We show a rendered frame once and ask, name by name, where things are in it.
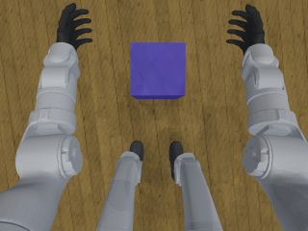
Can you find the left robot upper arm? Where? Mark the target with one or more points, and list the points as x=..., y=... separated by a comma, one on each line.
x=45, y=164

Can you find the right robot upper arm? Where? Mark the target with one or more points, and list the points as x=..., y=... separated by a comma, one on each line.
x=280, y=165

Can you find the right robot forearm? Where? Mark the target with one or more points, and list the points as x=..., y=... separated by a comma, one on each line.
x=266, y=95

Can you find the left robot thigh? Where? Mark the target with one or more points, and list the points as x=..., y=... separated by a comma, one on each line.
x=118, y=210

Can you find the right robot hand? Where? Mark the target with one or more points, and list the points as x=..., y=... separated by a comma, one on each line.
x=253, y=28

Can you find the carton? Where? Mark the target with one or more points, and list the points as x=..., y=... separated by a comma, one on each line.
x=158, y=70

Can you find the robot right foot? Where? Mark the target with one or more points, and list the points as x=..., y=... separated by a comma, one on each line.
x=175, y=149

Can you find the left robot forearm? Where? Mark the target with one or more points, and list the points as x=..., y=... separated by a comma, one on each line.
x=54, y=112

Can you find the left robot hand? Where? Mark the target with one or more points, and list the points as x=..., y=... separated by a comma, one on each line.
x=66, y=31

